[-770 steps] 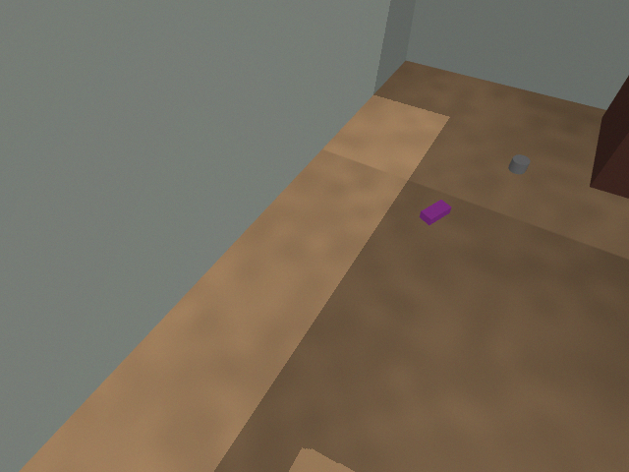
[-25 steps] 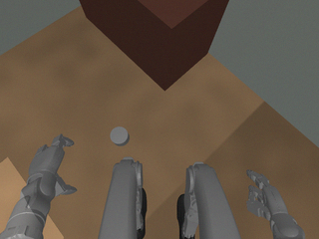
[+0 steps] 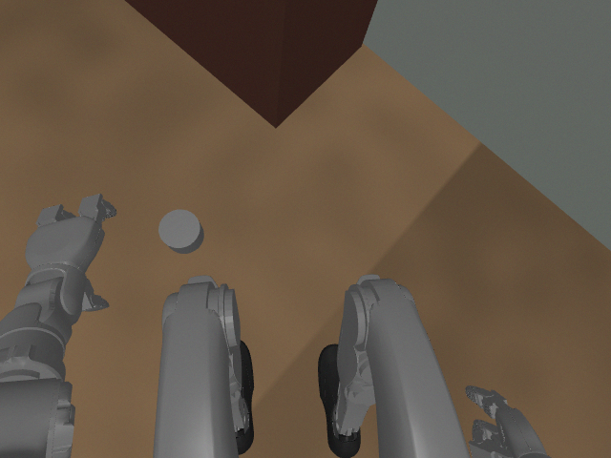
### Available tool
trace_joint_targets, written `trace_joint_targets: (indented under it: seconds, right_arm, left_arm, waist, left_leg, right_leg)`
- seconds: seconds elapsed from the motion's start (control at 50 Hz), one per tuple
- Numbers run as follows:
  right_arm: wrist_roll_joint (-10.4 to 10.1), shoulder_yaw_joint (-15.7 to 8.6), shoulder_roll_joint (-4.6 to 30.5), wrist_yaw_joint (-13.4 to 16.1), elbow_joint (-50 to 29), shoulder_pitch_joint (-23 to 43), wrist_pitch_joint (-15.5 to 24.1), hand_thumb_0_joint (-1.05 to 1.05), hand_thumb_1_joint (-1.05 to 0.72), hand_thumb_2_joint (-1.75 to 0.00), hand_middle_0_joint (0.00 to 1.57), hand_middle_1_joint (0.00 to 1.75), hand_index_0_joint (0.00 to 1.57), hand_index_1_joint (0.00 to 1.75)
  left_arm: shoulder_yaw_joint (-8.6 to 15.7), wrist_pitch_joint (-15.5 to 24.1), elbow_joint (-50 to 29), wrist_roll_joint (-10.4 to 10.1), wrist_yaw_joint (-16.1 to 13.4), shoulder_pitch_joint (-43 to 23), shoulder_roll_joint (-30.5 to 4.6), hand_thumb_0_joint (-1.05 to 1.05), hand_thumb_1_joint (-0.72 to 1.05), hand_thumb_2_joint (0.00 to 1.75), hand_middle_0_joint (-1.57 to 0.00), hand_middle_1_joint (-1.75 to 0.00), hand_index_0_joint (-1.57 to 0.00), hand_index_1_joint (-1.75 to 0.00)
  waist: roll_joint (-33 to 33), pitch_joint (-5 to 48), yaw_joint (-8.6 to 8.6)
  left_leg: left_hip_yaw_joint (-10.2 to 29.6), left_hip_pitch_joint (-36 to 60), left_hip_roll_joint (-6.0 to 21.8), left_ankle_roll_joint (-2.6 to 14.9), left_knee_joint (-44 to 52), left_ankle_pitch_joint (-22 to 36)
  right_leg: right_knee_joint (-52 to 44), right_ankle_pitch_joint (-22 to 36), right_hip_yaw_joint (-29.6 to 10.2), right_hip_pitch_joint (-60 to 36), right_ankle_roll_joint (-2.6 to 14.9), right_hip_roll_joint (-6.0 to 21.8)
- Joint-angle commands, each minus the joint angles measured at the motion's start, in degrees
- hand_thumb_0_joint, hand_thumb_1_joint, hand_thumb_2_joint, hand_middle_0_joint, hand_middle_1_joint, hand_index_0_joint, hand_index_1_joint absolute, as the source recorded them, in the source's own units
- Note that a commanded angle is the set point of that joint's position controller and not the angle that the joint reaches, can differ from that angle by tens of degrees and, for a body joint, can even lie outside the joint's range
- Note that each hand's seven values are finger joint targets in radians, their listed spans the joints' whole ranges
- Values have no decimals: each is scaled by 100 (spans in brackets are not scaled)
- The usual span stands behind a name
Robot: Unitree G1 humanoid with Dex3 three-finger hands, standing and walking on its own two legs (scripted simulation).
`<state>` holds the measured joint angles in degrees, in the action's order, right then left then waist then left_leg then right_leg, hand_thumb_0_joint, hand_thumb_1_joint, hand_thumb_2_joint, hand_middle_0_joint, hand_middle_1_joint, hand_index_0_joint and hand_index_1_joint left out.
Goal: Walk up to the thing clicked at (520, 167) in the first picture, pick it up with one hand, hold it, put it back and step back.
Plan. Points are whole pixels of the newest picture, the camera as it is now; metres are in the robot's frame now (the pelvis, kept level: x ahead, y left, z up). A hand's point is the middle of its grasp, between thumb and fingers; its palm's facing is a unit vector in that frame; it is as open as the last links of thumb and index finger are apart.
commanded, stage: rise first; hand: left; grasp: from above
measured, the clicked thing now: (182, 232) +0.45 +0.24 -0.37
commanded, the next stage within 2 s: approach in 1.14 s
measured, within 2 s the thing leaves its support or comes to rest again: neither
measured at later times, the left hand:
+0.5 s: hand (111, 250) +0.38 +0.31 -0.22, palm faces -0.45 -0.11 -0.89, open 14.3 cm
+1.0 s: hand (123, 243) +0.40 +0.30 -0.24, palm faces -0.43 -0.10 -0.90, open 14.1 cm
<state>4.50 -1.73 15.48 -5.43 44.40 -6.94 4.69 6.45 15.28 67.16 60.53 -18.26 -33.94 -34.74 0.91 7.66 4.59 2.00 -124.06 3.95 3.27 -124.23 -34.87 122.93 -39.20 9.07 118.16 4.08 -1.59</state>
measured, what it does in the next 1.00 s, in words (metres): lowers itself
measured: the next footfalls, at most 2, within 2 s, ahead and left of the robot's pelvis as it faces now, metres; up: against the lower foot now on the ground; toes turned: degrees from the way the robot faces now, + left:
none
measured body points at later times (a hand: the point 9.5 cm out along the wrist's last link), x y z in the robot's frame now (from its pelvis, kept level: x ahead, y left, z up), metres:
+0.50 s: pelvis +0.01 +0.00 -0.04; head +0.24 +0.06 +0.34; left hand +0.40 +0.32 -0.17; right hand +0.13 -0.26 -0.18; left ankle +0.10 +0.11 -0.36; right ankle +0.09 -0.09 -0.36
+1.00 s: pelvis +0.01 +0.00 -0.05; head +0.25 +0.06 +0.32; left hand +0.42 +0.31 -0.19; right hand +0.11 -0.28 -0.18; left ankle +0.10 +0.11 -0.36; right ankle +0.09 -0.09 -0.36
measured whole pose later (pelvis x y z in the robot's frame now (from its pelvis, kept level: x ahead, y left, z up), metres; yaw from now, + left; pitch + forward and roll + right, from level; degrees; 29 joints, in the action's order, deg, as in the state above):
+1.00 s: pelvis +0.01 +0.00 -0.05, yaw -3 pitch +35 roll -6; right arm 9.0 0.0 14.8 -6.7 45.3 -3.8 4.4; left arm 7.9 14.7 74.0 69.6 -28.2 -40.7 -37.6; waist 2.5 3.6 7.3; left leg 3.1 -132.5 5.8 3.8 -134.8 -37.8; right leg 132.4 -40.8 10.7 126.6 4.4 -2.7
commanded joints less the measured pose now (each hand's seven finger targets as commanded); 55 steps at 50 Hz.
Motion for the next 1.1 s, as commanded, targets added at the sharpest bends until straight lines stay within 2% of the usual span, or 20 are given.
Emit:
trace_joint_targets:
  seconds: [0.0, 0.08, 0.1, 0.14, 0.2, 0.24, 0.28, 0.34, 0.38, 0.52, 0.54, 0.66, 0.72, 0.78, 0.82, 0.88, 0.92, 0.98, 1.02, 1.08]
  right_arm:
    - [64, -319, 1103, 64, -273, -595, 78, 0, -90, -90, 20, 30, 20, 30]
    - [151, -343, 1139, 61, -173, -574, 49, 0, -91, -90, 20, 30, 20, 30]
    - [174, -367, 1152, 63, -167, -570, 46, 0, -91, -90, 20, 30, 20, 30]
    - [184, -362, 1124, 65, -137, -577, 32, 0, -91, -90, 20, 30, 20, 30]
    - [219, -386, 1138, 65, -90, -603, 24, 0, -91, -91, 20, 30, 20, 30]
    - [234, -373, 1121, 49, -87, -590, 27, 0, -91, -91, 20, 30, 20, 30]
    - [245, -356, 1123, 44, -85, -594, 18, 0, -92, -91, 20, 30, 20, 30]
    - [261, -327, 1070, 21, -86, -628, 24, 0, -92, -91, 20, 30, 20, 30]
    - [282, -315, 1062, 21, -67, -618, 13, 0, -92, -91, 20, 30, 20, 30]
    - [356, -239, 1062, -15, -74, -615, -15, 0, -92, -91, 20, 30, 20, 30]
    - [363, -248, 1074, -12, -72, -632, -19, 0, -92, -91, 20, 30, 20, 30]
    - [389, -250, 1093, -21, -85, -608, 3, 0, -91, -91, 20, 30, 20, 30]
    - [406, -249, 1110, -13, -94, -638, -5, 0, -91, -91, 20, 30, 20, 30]
    - [404, -250, 1105, -24, -46, -704, -2, 0, -91, -91, 20, 30, 20, 30]
    - [403, -229, 1116, -34, -71, -659, 3, 0, -91, -91, 20, 30, 20, 30]
    - [415, -203, 1163, -27, -66, -664, 12, 0, -91, -90, 20, 30, 20, 30]
    - [420, -207, 1167, -37, -48, -733, 17, 0, -91, -91, 20, 30, 20, 30]
    - [411, -171, 1145, -57, -50, -728, 38, 0, -91, -91, 20, 30, 20, 30]
    - [422, -180, 1200, -58, -56, -755, 40, 0, -91, -91, 20, 30, 20, 30]
    - [424, -150, 1153, -79, -23, -797, 39, 0, -91, -91, 20, 30, 20, 30]
  left_arm:
    - [270, 93, -571, 208, -490, -1385, -1565, 0, -59, 105, -7, -96, -5, -98]
    - [274, 70, -578, 412, -710, -1566, -1619, 0, -59, 104, -7, -96, -5, -98]
    - [205, 59, -603, 443, -759, -1622, -1527, 0, -58, 103, -7, -97, -6, -98]
    - [241, 7, -476, 498, -838, -1531, -1534, 0, -59, 103, -7, -97, -6, -99]
    - [223, -67, -449, 586, -910, -1645, -1550, 0, -59, 103, -7, -98, -6, -99]
    - [119, -110, -383, 582, -923, -1694, -1403, 0, -59, 102, -7, -99, -6, -100]
    - [164, -136, -303, 619, -943, -1663, -1446, 0, -59, 103, -7, -98, -6, -99]
    - [162, -124, -225, 660, -953, -1684, -1471, 0, -59, 102, -8, -98, -7, -99]
    - [255, -58, -396, 659, -986, -1858, -1644, 0, -57, 101, -9, -97, -8, -98]
    - [278, 41, -48, 849, -1088, -1712, -1664, 0, -57, 101, -10, -97, -9, -98]
    - [346, 36, -63, 830, -1114, -1767, -1736, 0, -57, 101, -10, -97, -8, -98]
    - [340, -1, -55, 808, -1189, -1790, -1710, 0, -56, 100, -11, -95, -9, -96]
    - [332, -3, -136, 791, -1206, -1837, -1716, 0, -55, 100, -11, -95, -10, -96]
    - [441, -34, -252, 782, -1233, -1792, -1865, 0, -55, 100, -12, -93, -10, -95]
    - [314, -64, -93, 797, -1216, -1819, -1726, 0, -56, 100, -10, -96, -9, -97]
    - [406, -77, -29, 773, -1251, -1932, -1812, 0, -55, 99, -11, -94, -10, -95]
    - [389, -70, -124, 815, -1233, -1936, -1837, 0, -55, 99, -11, -96, -10, -97]
    - [312, -110, 124, 789, -1239, -1753, -1643, 0, -54, 98, -11, -95, -10, -96]
    - [358, -83, -49, 799, -1252, -2003, -1785, 0, -55, 99, -10, -97, -9, -97]
    - [345, -93, 34, 800, -1251, -1930, -1739, 0, -55, 99, -10, -97, -10, -98]
  waist:
    - [-1014, 3349, -170]
    - [-1337, 3504, -186]
    - [-1348, 3535, -121]
    - [-1304, 3580, -148]
    - [-1338, 3619, -120]
    - [-1289, 3495, -49]
    - [-1194, 3480, -42]
    - [-1009, 3456, -4]
    - [-956, 3584, -28]
    - [-970, 3473, -9]
    - [-864, 3468, 0]
    - [-1176, 3412, 12]
    - [-1111, 3442, 75]
    - [-1115, 3532, 29]
    - [-1217, 3476, 60]
    - [-1181, 3397, 111]
    - [-1254, 3362, 107]
    - [-1165, 3304, 140]
    - [-1239, 3399, 166]
    - [-1187, 3369, 156]
  left_leg:
    - [113, 2837, -286, -125, 1117, 172]
    - [245, 3117, -218, -184, 1090, 221]
    - [273, 3129, -196, -185, 1049, 246]
    - [315, 3174, -193, -191, 1012, 345]
    - [358, 3228, -166, -196, 938, 453]
    - [347, 3053, -163, -183, 883, 421]
    - [387, 3020, -153, -177, 832, 426]
    - [274, 2774, -171, -122, 640, 552]
    - [232, 2665, -175, -106, 547, 576]
    - [107, 2385, -194, -76, 309, 680]
    - [129, 2383, -183, -67, 298, 621]
    - [209, 2473, -135, -108, 328, 521]
    - [163, 2308, -134, -82, 226, 568]
    - [163, 2402, -122, -85, 185, 753]
    - [178, 2328, -119, -96, 206, 618]
    - [238, 2275, -105, -95, 210, 501]
    - [213, 2335, -103, -103, 205, 589]
    - [247, 2375, -103, -105, 174, 646]
    - [256, 2284, -104, -100, 183, 585]
    - [208, 2242, -111, -94, 95, 713]
  right_leg:
    - [-1417, 475, -312, -1022, -105, -196]
    - [-1111, 557, -207, -688, -94, -183]
    - [-1059, 592, -186, -604, -105, -178]
    - [-971, 679, -168, -561, -104, -186]
    - [-867, 778, -151, -453, -100, -183]
    - [-848, 787, -145, -427, -110, -185]
    - [-775, 782, -137, -382, -116, -178]
    - [-840, 956, -196, -657, -146, -195]
    - [-801, 976, -215, -727, -146, -217]
    - [-779, 1093, -224, -887, -167, -273]
    - [-806, 1038, -211, -852, -169, -280]
    - [-653, 952, -155, -636, -135, -285]
    - [-673, 1043, -171, -769, -158, -301]
    - [-639, 1217, -181, -875, -162, -309]
    - [-603, 1113, -161, -768, -141, -323]
    - [-563, 1008, -121, -654, -139, -317]
    - [-570, 1094, -123, -695, -139, -321]
    - [-535, 1157, -99, -664, -145, -321]
    - [-502, 1136, -88, -697, -138, -331]
    - [-540, 1254, -94, -794, -151, -354]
